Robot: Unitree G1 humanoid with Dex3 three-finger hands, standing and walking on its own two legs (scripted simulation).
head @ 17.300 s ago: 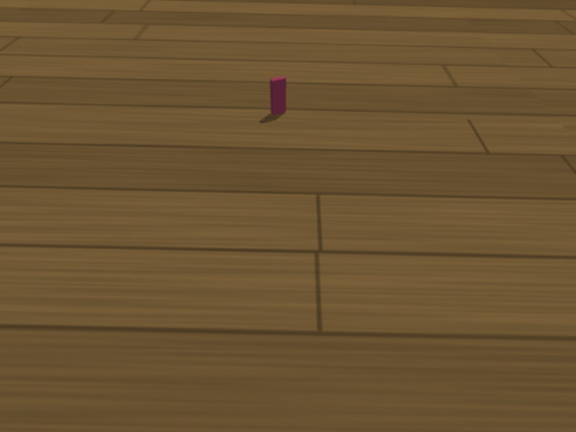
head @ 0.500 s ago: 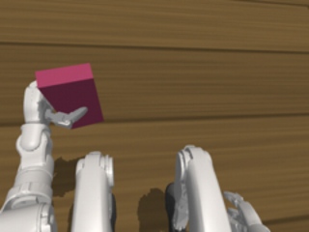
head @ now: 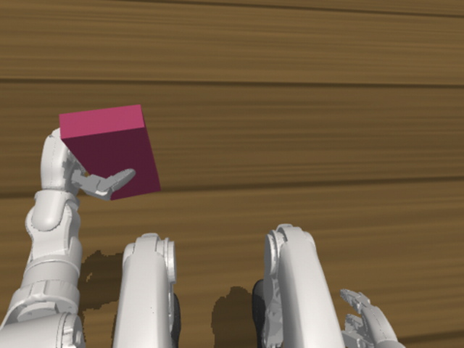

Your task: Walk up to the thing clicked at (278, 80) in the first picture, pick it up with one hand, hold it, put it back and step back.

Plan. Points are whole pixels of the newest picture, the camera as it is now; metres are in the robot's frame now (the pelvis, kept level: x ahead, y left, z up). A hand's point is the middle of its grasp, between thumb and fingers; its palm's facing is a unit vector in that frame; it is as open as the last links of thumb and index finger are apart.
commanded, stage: lift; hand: left
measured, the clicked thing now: (122, 162) +0.43 +0.16 -0.03
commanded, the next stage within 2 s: hold in 1.76 s
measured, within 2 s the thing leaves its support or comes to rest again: neither
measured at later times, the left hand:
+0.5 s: hand (61, 124) +0.41 +0.19 +0.13, palm faces -0.01 -1.00 -0.05, open 8.3 cm
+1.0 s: hand out of the picture +0.40 +0.18 +0.28, palm faces +0.01 -1.00 -0.02, open 8.3 cm
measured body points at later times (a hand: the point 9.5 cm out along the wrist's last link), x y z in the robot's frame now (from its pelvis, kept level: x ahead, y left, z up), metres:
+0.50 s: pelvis +0.02 +0.00 +0.11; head +0.18 +0.02 +0.53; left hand +0.40 +0.24 +0.14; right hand +0.19 -0.25 -0.01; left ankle +0.08 +0.13 -0.37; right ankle +0.10 -0.13 -0.37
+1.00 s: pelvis +0.05 +0.00 +0.25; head +0.16 +0.02 +0.68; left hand +0.40 +0.24 +0.29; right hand +0.21 -0.25 +0.14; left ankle +0.08 +0.13 -0.37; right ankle +0.10 -0.13 -0.37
